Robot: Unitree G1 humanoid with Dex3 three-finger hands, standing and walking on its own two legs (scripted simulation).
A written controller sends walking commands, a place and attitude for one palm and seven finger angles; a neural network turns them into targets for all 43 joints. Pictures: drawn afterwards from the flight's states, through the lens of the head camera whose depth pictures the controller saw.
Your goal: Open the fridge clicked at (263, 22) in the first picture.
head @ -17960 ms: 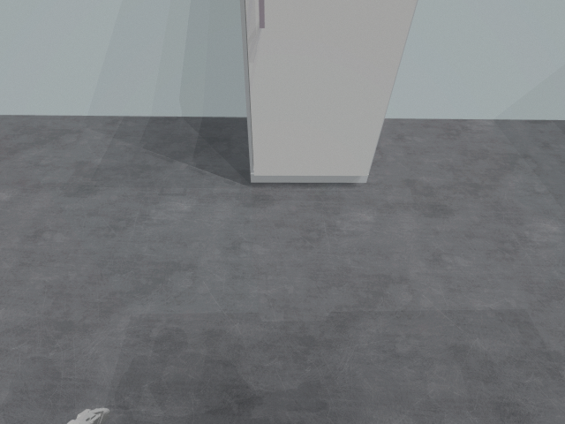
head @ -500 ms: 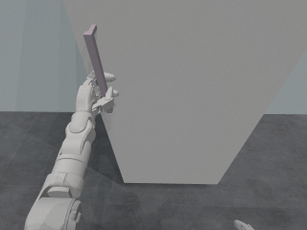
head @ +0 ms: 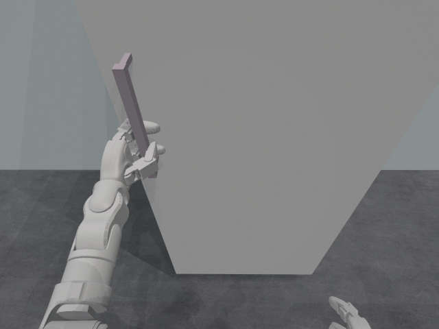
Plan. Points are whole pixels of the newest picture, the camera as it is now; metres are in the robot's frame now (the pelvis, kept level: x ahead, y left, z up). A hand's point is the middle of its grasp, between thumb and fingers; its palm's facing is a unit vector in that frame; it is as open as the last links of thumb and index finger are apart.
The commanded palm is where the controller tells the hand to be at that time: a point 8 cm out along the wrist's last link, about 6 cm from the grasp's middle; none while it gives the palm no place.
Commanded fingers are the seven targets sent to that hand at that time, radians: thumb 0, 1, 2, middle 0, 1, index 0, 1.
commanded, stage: pull the door a little, standing still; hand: left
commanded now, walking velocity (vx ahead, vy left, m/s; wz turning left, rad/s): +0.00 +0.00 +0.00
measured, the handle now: (141, 124) +0.44 +0.15 +0.17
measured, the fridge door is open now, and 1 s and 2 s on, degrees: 0 13 53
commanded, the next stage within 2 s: walk backward, drawing the door open in 0.20 s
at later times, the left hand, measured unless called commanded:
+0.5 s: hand (151, 184) +0.33 +0.12 +0.13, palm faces -0.03 -0.97 -0.24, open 5.8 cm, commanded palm +0.30 +0.18 +0.13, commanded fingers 0.00 0.90 0.90 -0.45 -1.40 -0.45 -1.40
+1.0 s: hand (159, 206) +0.29 +0.10 +0.12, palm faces +0.27 -0.94 -0.23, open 5.6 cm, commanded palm +0.24 +0.15 +0.13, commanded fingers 0.00 0.90 0.90 -0.45 -1.40 -0.45 -1.40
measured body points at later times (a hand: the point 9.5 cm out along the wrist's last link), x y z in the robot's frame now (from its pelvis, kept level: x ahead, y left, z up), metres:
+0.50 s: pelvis +0.07 +0.00 +0.02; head +0.10 -0.03 +0.47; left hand +0.33 +0.18 +0.14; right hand +0.23 -0.24 -0.08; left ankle +0.01 +0.15 -0.71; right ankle -0.04 -0.09 -0.69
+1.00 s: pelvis +0.06 -0.07 +0.00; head +0.08 -0.09 +0.45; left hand +0.27 +0.15 +0.14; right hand +0.27 -0.27 -0.09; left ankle +0.11 +0.05 -0.73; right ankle +0.03 -0.13 -0.66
